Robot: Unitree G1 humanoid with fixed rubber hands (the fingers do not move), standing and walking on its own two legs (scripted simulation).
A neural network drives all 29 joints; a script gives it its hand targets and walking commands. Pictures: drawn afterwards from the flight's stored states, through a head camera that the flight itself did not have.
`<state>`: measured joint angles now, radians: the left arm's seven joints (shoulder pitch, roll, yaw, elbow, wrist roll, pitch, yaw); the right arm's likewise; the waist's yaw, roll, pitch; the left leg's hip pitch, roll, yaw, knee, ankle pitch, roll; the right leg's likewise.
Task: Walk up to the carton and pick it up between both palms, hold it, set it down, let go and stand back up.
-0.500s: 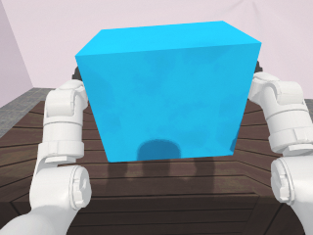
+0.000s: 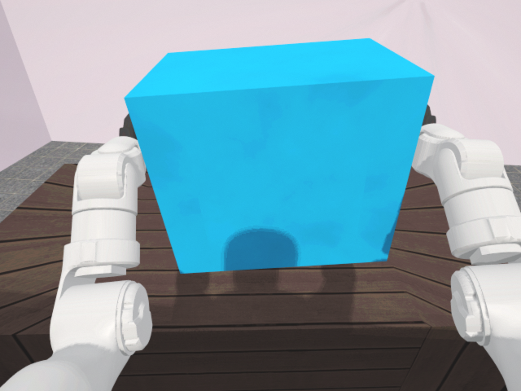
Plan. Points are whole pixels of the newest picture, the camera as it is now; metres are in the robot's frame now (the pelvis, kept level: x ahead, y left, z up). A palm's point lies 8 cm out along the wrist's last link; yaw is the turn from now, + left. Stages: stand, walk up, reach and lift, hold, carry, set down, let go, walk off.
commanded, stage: hold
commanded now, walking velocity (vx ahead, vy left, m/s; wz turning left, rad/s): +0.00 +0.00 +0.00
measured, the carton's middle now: (275, 155) +0.38 +0.00 +0.27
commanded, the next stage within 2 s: none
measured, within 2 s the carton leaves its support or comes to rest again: neither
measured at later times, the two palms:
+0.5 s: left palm (135, 148) +0.36 +0.20 +0.29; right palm (418, 140) +0.36 -0.21 +0.30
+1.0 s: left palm (134, 144) +0.36 +0.20 +0.29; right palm (421, 136) +0.36 -0.21 +0.31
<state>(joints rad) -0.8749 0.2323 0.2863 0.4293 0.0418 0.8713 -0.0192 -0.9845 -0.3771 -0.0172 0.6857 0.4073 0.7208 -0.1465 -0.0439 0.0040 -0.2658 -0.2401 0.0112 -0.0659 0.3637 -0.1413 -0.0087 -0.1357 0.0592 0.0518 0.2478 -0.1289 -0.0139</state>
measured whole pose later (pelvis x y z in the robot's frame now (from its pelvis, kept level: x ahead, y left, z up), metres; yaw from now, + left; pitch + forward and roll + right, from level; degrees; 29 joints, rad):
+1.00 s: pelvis +0.00 +0.00 +0.00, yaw +0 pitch +1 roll -1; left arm -0.90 0.24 0.29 0.47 0.04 0.86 -0.02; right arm -1.00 -0.37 -0.02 0.70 0.39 0.73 -0.14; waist -0.04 0.01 -0.27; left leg -0.24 0.01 -0.07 0.36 -0.14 -0.01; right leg -0.14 0.06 0.06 0.26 -0.13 -0.02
